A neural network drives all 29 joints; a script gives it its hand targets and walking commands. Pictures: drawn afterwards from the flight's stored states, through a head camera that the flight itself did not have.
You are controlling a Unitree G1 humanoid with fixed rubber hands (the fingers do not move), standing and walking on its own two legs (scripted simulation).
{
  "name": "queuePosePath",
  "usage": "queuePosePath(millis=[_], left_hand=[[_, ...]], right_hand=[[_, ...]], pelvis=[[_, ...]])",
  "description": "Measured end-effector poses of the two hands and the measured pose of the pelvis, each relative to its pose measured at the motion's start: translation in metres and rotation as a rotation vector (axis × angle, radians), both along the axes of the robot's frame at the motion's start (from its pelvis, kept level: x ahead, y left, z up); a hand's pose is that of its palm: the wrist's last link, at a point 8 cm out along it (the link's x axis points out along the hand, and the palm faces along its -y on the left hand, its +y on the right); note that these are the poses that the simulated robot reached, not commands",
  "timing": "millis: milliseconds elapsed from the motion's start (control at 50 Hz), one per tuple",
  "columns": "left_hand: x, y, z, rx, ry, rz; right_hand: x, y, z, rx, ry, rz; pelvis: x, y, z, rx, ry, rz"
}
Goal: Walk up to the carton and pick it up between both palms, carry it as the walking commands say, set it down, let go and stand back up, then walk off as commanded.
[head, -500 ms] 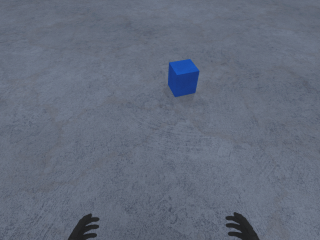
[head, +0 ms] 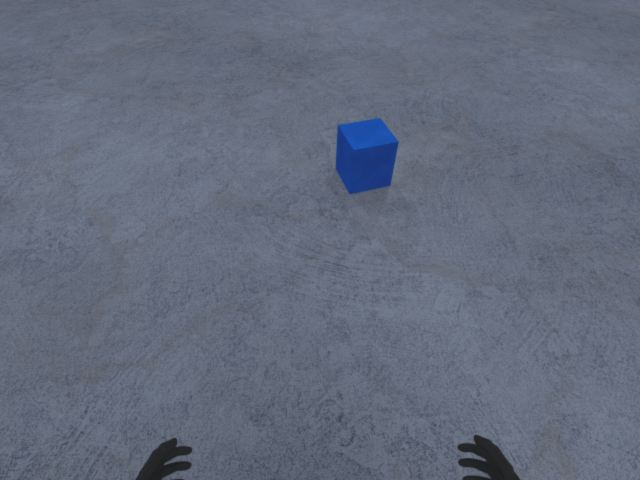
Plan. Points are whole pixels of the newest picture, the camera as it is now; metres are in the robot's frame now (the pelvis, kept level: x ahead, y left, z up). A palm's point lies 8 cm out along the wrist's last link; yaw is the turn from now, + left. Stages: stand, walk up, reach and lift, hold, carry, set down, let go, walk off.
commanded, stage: stand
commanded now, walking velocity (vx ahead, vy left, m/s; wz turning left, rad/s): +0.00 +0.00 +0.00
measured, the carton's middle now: (364, 156) +1.55 -0.23 -0.63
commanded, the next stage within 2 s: walk up in 1.70 s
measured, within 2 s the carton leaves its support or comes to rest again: neither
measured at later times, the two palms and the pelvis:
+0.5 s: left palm out of the picture +0.12 +0.23 -0.10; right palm out of the picture +0.12 -0.23 -0.10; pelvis +0.00 +0.00 +0.00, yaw +0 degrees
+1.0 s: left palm out of the picture +0.10 +0.23 -0.10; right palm out of the picture +0.10 -0.23 -0.11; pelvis +0.00 +0.00 +0.01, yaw +0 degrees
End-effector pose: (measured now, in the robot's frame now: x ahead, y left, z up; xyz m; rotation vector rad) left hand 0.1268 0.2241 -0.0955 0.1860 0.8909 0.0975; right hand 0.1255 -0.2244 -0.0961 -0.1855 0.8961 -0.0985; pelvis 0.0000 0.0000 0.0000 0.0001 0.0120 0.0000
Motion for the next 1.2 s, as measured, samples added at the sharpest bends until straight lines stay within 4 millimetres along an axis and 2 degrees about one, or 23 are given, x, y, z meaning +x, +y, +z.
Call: queuePosePath(millis=[680,1200], left_hand=[[-0.016,0.003,-0.005,0.001,0.057,0.035],[-0.042,0.007,-0.013,0.005,0.144,0.072]], right_hand=[[-0.015,-0.003,-0.005,-0.001,0.057,-0.035],[-0.042,-0.007,-0.013,-0.003,0.147,-0.075]], pelvis=[[0.001,0.0,0.003,0.0,-0.007,0.0],[0.001,0.0,0.008,0.0,-0.014,0.0]])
